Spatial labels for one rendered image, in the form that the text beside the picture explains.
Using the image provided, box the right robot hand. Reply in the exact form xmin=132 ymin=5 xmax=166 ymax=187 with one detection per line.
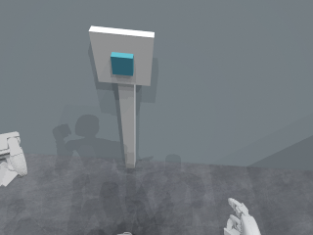
xmin=224 ymin=198 xmax=261 ymax=235

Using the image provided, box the panel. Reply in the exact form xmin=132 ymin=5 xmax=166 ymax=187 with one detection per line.
xmin=89 ymin=25 xmax=155 ymax=168

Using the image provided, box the button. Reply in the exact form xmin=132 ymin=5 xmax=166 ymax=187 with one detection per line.
xmin=111 ymin=52 xmax=134 ymax=76

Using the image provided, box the left robot hand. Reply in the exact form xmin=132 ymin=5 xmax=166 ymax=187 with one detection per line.
xmin=0 ymin=131 xmax=27 ymax=187

